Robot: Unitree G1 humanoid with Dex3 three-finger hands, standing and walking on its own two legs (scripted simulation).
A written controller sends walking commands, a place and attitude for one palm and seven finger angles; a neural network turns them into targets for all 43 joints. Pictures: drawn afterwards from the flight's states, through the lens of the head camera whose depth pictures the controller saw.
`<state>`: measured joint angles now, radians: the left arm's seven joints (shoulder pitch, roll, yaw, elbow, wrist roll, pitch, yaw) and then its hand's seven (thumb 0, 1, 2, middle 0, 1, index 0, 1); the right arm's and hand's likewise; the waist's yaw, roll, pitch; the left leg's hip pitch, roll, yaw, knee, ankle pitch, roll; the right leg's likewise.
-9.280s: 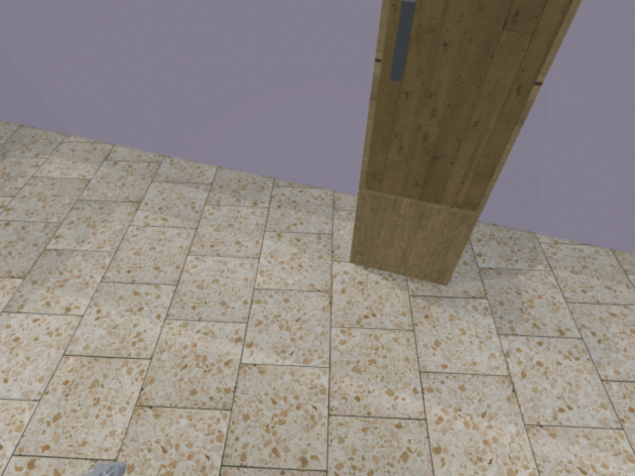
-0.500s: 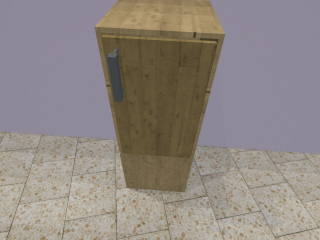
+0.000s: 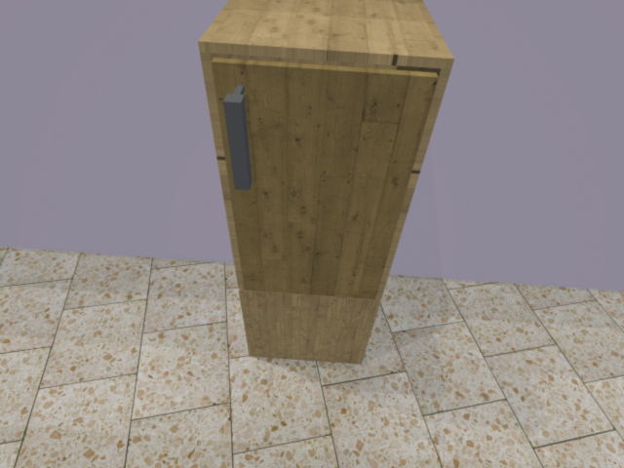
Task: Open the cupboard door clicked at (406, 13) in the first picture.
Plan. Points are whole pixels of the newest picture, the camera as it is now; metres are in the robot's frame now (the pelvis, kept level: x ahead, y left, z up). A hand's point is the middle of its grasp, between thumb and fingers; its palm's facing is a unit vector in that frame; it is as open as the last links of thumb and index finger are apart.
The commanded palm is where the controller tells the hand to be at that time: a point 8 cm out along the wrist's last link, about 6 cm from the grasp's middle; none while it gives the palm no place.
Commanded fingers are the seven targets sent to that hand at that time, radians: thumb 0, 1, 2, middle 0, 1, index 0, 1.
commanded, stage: shuffle to correct the standing spot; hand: left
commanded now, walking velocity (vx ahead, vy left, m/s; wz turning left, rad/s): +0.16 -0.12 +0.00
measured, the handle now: (241, 138) +0.59 +0.15 +0.13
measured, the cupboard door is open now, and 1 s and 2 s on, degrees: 0 0 0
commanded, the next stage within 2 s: come to a stop and stand still in 0.04 s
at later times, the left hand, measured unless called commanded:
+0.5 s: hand out of the picture +0.02 +0.12 -0.18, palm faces +0.03 -0.99 -0.14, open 7.4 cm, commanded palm none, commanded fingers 0.00 0.90 0.90 -0.20 -0.30 -0.20 -0.30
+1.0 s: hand out of the picture +0.05 +0.19 -0.17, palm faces -0.04 -0.96 -0.26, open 7.4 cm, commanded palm none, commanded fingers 0.00 0.90 0.90 -0.20 -0.30 -0.20 -0.30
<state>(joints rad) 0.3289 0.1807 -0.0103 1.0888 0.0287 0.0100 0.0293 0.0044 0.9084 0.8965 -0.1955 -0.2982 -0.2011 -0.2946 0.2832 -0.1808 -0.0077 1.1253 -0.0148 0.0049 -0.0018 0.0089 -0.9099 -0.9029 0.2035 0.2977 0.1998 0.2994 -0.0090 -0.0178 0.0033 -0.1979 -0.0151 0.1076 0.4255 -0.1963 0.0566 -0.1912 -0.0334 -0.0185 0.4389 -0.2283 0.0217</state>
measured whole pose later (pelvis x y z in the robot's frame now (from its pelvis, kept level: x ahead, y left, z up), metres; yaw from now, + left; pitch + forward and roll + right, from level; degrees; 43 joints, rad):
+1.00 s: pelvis +0.02 +0.00 +0.00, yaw -1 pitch +0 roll +1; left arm 0.27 0.19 -0.02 1.02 0.02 0.00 0.02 0.00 0.91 0.90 -0.19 -0.30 -0.20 -0.29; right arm 0.26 -0.20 0.01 1.01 -0.02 -0.01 0.00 0.01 -0.92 -0.90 0.20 0.30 0.20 0.30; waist 0.00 0.03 0.01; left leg -0.23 -0.02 0.14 0.46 -0.24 0.06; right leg -0.25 -0.06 -0.02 0.51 -0.26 0.03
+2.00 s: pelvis +0.06 -0.05 +0.00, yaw -1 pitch +0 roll +1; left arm 0.23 0.19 -0.01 1.10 0.02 -0.02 0.03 0.00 0.91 0.90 -0.20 -0.30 -0.20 -0.29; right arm 0.21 -0.17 0.01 1.13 -0.01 -0.02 -0.02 0.01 -0.91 -0.90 0.20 0.30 0.20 0.30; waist 0.00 -0.01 0.02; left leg -0.14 0.04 0.11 0.42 -0.28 -0.02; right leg -0.16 0.01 -0.05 0.46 -0.31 -0.03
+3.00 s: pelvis +0.01 -0.05 -0.06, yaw +0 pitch +9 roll +1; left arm 0.28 0.18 0.14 0.19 -0.26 -0.52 -0.35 0.01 0.71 0.81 -0.21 -0.43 -0.21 -0.43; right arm 0.15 -0.28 -0.05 0.57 0.03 -0.27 -0.01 0.01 -0.91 -0.90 0.20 0.30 0.20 0.30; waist 0.00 -0.01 -0.11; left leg -0.66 0.03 0.06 0.92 -0.41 -0.01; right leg -0.66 -0.03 -0.06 0.96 -0.46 -0.04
